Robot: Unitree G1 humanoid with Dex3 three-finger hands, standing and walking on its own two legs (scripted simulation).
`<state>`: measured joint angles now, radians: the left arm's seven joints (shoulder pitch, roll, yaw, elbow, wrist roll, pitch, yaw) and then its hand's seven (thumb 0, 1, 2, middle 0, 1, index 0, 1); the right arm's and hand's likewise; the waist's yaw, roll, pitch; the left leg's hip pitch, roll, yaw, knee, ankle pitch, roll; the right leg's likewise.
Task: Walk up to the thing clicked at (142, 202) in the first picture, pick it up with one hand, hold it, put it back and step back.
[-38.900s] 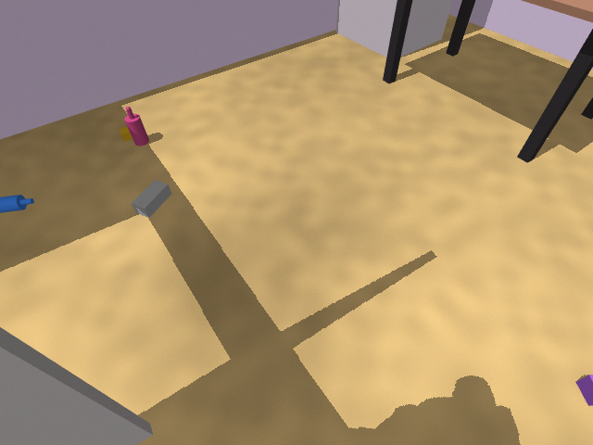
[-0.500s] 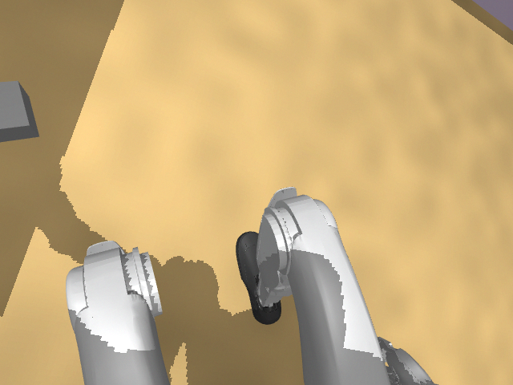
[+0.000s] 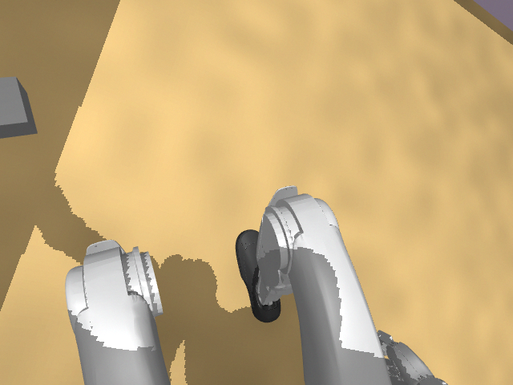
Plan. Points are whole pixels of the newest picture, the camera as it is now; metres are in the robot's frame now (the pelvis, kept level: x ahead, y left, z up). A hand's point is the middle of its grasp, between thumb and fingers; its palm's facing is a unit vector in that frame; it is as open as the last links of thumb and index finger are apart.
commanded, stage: rise first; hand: left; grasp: from above
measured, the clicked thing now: out of the picture +0.54 +0.34 -0.30
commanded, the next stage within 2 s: none
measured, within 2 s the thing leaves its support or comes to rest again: neither
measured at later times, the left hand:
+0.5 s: hand out of the picture +0.50 +0.37 -0.16, palm faces -0.43 -0.08 -0.90, open 14.0 cm
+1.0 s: hand out of the picture +0.50 +0.37 -0.17, palm faces -0.42 -0.09 -0.90, open 14.1 cm
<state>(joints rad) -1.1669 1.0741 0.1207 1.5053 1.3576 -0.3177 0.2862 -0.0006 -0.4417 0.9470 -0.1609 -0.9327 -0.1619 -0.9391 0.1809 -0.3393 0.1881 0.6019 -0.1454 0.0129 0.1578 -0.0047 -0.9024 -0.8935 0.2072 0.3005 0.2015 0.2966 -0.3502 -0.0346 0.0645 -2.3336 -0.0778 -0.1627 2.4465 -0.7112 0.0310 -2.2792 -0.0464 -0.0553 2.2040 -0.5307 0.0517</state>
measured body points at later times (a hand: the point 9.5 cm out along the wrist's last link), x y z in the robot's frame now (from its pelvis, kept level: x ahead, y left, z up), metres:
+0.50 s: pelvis +0.00 +0.00 +0.00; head +0.26 +0.12 +0.34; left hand +0.52 +0.37 -0.11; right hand +0.04 -0.28 -0.06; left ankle +0.06 +0.10 -0.30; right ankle +0.15 -0.15 -0.30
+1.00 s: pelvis -0.01 +0.00 +0.00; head +0.26 +0.12 +0.33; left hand +0.52 +0.37 -0.12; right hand +0.03 -0.28 -0.05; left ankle +0.06 +0.10 -0.30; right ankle +0.15 -0.15 -0.30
